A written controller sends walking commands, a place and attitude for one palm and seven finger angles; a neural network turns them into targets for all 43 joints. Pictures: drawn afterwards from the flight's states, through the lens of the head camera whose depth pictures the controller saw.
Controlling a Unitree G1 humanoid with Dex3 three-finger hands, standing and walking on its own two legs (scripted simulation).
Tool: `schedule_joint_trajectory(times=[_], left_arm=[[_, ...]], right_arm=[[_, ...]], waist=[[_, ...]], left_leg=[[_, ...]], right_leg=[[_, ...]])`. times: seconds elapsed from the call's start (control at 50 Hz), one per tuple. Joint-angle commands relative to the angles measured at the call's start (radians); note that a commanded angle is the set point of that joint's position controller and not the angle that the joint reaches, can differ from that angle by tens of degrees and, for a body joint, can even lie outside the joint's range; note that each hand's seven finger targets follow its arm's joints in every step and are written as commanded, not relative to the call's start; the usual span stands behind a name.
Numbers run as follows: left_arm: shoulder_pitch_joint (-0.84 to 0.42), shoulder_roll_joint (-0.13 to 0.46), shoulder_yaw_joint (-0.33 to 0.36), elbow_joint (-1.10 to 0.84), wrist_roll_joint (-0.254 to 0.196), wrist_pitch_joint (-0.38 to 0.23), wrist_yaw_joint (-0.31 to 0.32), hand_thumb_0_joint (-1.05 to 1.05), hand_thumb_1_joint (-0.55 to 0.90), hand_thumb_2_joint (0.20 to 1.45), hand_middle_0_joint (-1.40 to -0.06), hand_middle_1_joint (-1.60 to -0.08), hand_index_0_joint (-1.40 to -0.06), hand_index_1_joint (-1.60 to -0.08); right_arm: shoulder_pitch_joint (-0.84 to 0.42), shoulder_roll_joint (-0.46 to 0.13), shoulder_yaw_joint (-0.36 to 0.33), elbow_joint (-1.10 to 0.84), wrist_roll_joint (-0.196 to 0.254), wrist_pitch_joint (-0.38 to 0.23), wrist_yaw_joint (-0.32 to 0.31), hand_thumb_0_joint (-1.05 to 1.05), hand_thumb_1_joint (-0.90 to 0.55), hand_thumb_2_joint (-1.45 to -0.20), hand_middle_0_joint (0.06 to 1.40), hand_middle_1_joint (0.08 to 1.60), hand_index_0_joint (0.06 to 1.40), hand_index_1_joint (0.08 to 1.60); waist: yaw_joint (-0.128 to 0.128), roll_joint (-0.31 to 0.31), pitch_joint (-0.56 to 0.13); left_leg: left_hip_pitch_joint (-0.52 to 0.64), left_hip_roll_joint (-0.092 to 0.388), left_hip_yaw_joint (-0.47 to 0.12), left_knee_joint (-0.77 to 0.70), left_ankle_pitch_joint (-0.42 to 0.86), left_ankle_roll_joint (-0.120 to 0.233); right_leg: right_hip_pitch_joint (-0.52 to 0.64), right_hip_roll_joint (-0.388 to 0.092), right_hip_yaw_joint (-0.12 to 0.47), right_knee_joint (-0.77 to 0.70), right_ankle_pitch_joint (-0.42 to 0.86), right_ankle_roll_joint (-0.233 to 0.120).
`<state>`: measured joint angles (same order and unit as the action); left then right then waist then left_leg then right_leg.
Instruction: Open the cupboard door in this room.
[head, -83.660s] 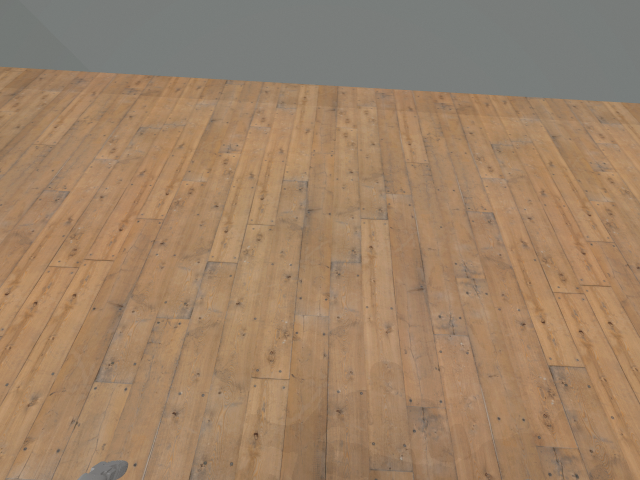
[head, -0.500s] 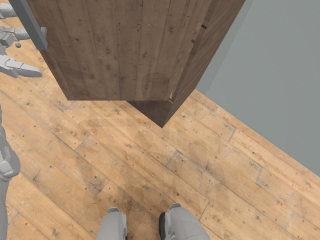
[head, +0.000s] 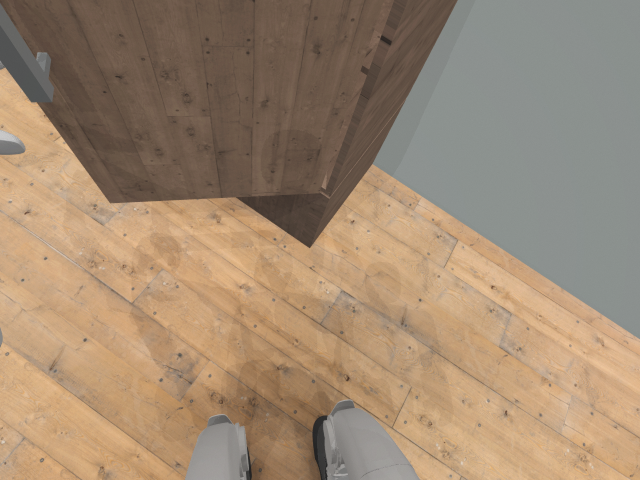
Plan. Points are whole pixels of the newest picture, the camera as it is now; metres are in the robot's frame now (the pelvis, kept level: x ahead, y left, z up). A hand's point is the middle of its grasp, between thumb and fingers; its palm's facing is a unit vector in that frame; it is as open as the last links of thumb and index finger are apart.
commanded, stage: move the hooked fingers beside the handle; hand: left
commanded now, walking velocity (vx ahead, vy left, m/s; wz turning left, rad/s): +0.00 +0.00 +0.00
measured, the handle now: (13, 33) +0.59 +0.27 +0.09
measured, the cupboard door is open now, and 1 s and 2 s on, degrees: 42 42 42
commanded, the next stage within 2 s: slide the fingers in behind the handle in 1.28 s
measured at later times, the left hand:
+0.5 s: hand out of the picture +0.52 +0.31 +0.10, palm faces +0.04 -1.00 -0.01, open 14.0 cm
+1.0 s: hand out of the picture +0.53 +0.32 +0.09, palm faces +0.05 -1.00 +0.00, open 14.0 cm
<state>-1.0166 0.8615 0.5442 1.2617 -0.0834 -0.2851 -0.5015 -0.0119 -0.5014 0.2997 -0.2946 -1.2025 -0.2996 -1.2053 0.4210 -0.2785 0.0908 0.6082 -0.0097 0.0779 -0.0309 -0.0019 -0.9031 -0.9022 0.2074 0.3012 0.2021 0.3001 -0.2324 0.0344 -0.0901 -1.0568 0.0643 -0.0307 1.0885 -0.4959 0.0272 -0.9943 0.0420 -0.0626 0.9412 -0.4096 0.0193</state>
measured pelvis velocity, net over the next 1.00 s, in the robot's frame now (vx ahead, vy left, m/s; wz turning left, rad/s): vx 0.00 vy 0.00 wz -0.01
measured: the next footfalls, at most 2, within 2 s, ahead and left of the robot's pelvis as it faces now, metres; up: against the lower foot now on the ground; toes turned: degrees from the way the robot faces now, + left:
none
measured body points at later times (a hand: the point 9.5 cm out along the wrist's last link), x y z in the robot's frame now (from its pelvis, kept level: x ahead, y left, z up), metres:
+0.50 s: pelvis -0.01 +0.00 -0.01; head +0.17 +0.05 +0.41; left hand +0.51 +0.36 +0.10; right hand -0.02 -0.27 -0.09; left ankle -0.01 +0.09 -0.66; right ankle +0.01 -0.14 -0.66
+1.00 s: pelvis +0.00 +0.00 -0.01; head +0.18 +0.05 +0.40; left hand +0.52 +0.37 +0.10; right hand -0.04 -0.25 -0.09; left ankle -0.01 +0.09 -0.66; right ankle +0.01 -0.14 -0.66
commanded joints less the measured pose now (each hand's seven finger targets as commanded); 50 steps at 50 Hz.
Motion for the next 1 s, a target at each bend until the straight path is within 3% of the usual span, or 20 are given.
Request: schedule_joint_trajectory(times=[0.0,0.02,0.06,0.1,0.14,0.18,0.22,0.32,0.38,0.46,0.52,0.54,0.58,0.62,0.68,0.72,0.78,0.84,0.92,0.98], left_arm=[[-0.360,0.330,0.041,-0.185,-0.025,-0.044,-0.009,0.000,-0.500,0.300,-0.300,-1.200,-0.300,-1.200],[-0.381,0.313,0.028,-0.192,-0.028,-0.049,-0.009,0.000,-0.500,0.300,-0.300,-1.200,-0.300,-1.200],[-0.381,0.354,0.056,-0.210,-0.021,-0.058,-0.005,0.000,-0.500,0.300,-0.300,-1.200,-0.300,-1.200],[-0.404,0.325,0.029,-0.208,-0.025,-0.061,-0.009,0.000,-0.500,0.300,-0.300,-1.200,-0.300,-1.200],[-0.408,0.359,0.051,-0.209,-0.025,-0.069,-0.014,0.000,-0.500,0.300,-0.300,-1.200,-0.300,-1.200],[-0.380,0.321,0.020,-0.184,-0.023,-0.058,-0.020,0.000,-0.500,0.300,-0.300,-1.200,-0.300,-1.200],[-0.408,0.320,0.011,-0.174,-0.023,-0.053,-0.023,0.000,-0.500,0.300,-0.300,-1.200,-0.300,-1.200],[-0.450,0.385,0.040,-0.180,-0.014,-0.056,-0.025,0.000,-0.500,0.300,-0.300,-1.200,-0.300,-1.200],[-0.460,0.375,0.018,-0.165,-0.003,-0.053,-0.024,0.000,-0.500,0.300,-0.300,-1.200,-0.300,-1.200],[-0.480,0.425,0.031,-0.112,0.001,-0.038,-0.033,0.000,-0.500,0.300,-0.300,-1.200,-0.300,-1.200],[-0.496,0.447,0.034,-0.134,0.013,-0.039,-0.038,0.000,-0.500,0.300,-0.300,-1.200,-0.300,-1.200],[-0.502,0.430,0.016,-0.135,0.012,-0.038,-0.040,0.000,-0.500,0.300,-0.300,-1.200,-0.300,-1.200],[-0.495,0.443,0.031,-0.127,0.009,-0.032,-0.044,0.000,-0.500,0.300,-0.300,-1.200,-0.300,-1.200],[-0.515,0.425,0.014,-0.139,0.010,-0.030,-0.048,0.000,-0.500,0.300,-0.300,-1.200,-0.300,-1.200],[-0.515,0.421,0.011,-0.134,0.013,-0.015,-0.046,0.000,-0.500,0.300,-0.300,-1.200,-0.300,-1.200],[-0.508,0.470,0.057,-0.171,0.012,-0.020,-0.043,0.000,-0.500,0.300,-0.300,-1.200,-0.300,-1.200],[-0.480,0.488,0.073,-0.170,0.017,-0.012,-0.042,0.000,-0.500,0.300,-0.300,-1.200,-0.300,-1.200],[-0.451,0.486,0.086,-0.198,0.016,-0.014,-0.039,0.000,-0.500,0.300,-0.300,-1.200,-0.300,-1.200],[-0.431,0.445,0.070,-0.193,0.003,-0.012,-0.047,0.000,-0.500,0.300,-0.300,-1.200,-0.300,-1.200],[-0.403,0.464,0.081,-0.157,0.003,-0.003,-0.052,0.000,-0.500,0.300,-0.300,-1.200,-0.300,-1.200]], right_arm=[[0.209,-0.221,-0.080,-0.028,0.003,0.006,-0.021,0.000,-0.900,-0.900,0.200,0.300,0.200,0.300],[0.209,-0.217,-0.078,-0.027,0.003,0.005,-0.022,0.000,-0.900,-0.900,0.200,0.300,0.200,0.300],[0.212,-0.222,-0.081,-0.028,0.001,0.006,-0.022,0.000,-0.900,-0.900,0.200,0.300,0.200,0.300],[0.208,-0.220,-0.078,-0.022,0.002,0.005,-0.022,0.000,-0.900,-0.900,0.200,0.300,0.200,0.300],[0.206,-0.224,-0.078,-0.022,0.002,0.004,-0.024,0.000,-0.900,-0.900,0.200,0.300,0.200,0.300],[0.201,-0.221,-0.076,-0.027,0.004,0.006,-0.024,0.000,-0.900,-0.900,0.200,0.300,0.200,0.300],[0.203,-0.221,-0.072,-0.027,0.005,0.006,-0.028,0.000,-0.900,-0.900,0.200,0.300,0.200,0.300],[0.200,-0.225,-0.066,-0.031,0.004,0.002,-0.033,0.000,-0.900,-0.900,0.200,0.300,0.200,0.300],[0.195,-0.225,-0.060,-0.031,0.005,0.002,-0.035,0.000,-0.900,-0.900,0.200,0.300,0.200,0.300],[0.191,-0.230,-0.048,-0.035,0.010,-0.004,-0.046,0.000,-0.900,-0.900,0.200,0.300,0.200,0.300],[0.202,-0.229,-0.044,-0.036,0.007,-0.006,-0.049,0.000,-0.900,-0.900,0.200,0.300,0.200,0.300],[0.200,-0.229,-0.043,-0.033,0.008,-0.005,-0.048,0.000,-0.900,-0.900,0.200,0.300,0.200,0.300],[0.206,-0.233,-0.045,-0.031,0.007,-0.004,-0.049,0.000,-0.900,-0.900,0.200,0.300,0.200,0.300],[0.212,-0.230,-0.043,-0.030,0.006,-0.005,-0.048,0.000,-0.900,-0.900,0.200,0.300,0.200,0.300],[0.218,-0.232,-0.044,-0.026,0.005,-0.002,-0.048,0.000,-0.900,-0.900,0.200,0.300,0.200,0.300],[0.229,-0.232,-0.046,-0.026,0.002,-0.001,-0.046,0.000,-0.900,-0.900,0.200,0.300,0.200,0.300],[0.228,-0.233,-0.046,-0.029,0.001,0.006,-0.040,0.000,-0.900,-0.900,0.200,0.300,0.200,0.300],[0.232,-0.231,-0.052,-0.033,0.001,0.011,-0.033,0.000,-0.900,-0.900,0.200,0.300,0.200,0.300],[0.231,-0.229,-0.056,-0.034,0.004,0.015,-0.025,0.000,-0.900,-0.900,0.200,0.300,0.200,0.300],[0.226,-0.232,-0.055,-0.039,0.006,0.016,-0.028,0.000,-0.900,-0.900,0.200,0.300,0.200,0.300]], waist=[[0.012,0.224,-0.501],[0.004,0.247,-0.489],[0.018,0.265,-0.524],[0.001,0.267,-0.508],[0.011,0.286,-0.527],[0.006,0.276,-0.501],[-0.004,0.269,-0.475],[-0.001,0.276,-0.505],[-0.009,0.284,-0.497],[-0.022,0.240,-0.477],[-0.016,0.287,-0.511],[-0.020,0.310,-0.522],[-0.025,0.282,-0.522],[-0.028,0.313,-0.522],[-0.033,0.306,-0.526],[-0.016,0.336,-0.576],[-0.011,0.320,-0.565],[0.003,0.355,-0.588],[-0.002,0.330,-0.545],[-0.005,0.275,-0.516]], left_leg=[[0.495,-0.012,-0.057,-0.097,0.601,-0.009],[0.507,-0.011,-0.059,-0.096,0.605,-0.008],[0.535,-0.010,-0.065,-0.094,0.629,-0.015],[0.534,-0.008,-0.062,-0.090,0.610,-0.015],[0.547,-0.009,-0.068,-0.089,0.624,-0.018],[0.547,-0.008,-0.065,-0.092,0.617,-0.018],[0.533,-0.008,-0.069,-0.093,0.602,-0.014],[0.508,-0.010,-0.070,-0.085,0.567,-0.013],[0.507,-0.007,-0.072,-0.081,0.550,-0.015],[0.419,-0.009,-0.062,-0.068,0.467,0.001],[0.445,-0.009,-0.070,-0.064,0.507,-0.003],[0.471,-0.004,-0.072,-0.059,0.521,-0.007],[0.464,-0.001,-0.076,-0.053,0.522,-0.006],[0.486,-0.001,-0.084,-0.057,0.539,-0.009],[0.492,0.002,-0.086,-0.055,0.545,-0.011],[0.514,0.000,-0.084,-0.049,0.595,-0.012],[0.499,0.001,-0.078,-0.050,0.607,-0.012],[0.554,0.003,-0.084,-0.058,0.668,-0.022],[0.553,0.002,-0.084,-0.069,0.667,-0.020],[0.482,-0.005,-0.065,-0.067,0.609,-0.007]], right_leg=[[0.171,0.038,-0.008,-0.062,0.349,-0.025],[0.147,0.039,-0.008,-0.062,0.341,-0.028],[0.151,0.038,-0.008,-0.060,0.340,-0.029],[0.129,0.039,-0.008,-0.063,0.330,-0.026],[0.130,0.038,-0.008,-0.059,0.326,-0.029],[0.114,0.038,-0.011,-0.064,0.315,-0.027],[0.100,0.039,-0.012,-0.063,0.302,-0.030],[0.115,0.037,-0.010,-0.054,0.289,-0.030],[0.091,0.035,-0.011,-0.054,0.268,-0.027],[0.111,0.034,-0.003,-0.053,0.241,-0.021],[0.102,0.035,-0.009,-0.037,0.253,-0.027],[0.078,0.033,-0.010,-0.037,0.252,-0.025],[0.072,0.035,-0.013,-0.036,0.248,-0.023],[0.048,0.036,-0.018,-0.032,0.243,-0.027],[0.038,0.036,-0.021,-0.035,0.246,-0.022],[0.063,0.037,-0.017,-0.029,0.277,-0.026],[0.088,0.040,-0.018,-0.035,0.300,-0.023],[0.078,0.043,-0.024,-0.037,0.308,-0.025],[0.078,0.049,-0.026,-0.050,0.309,-0.027],[0.122,0.049,-0.019,-0.054,0.328,-0.021]])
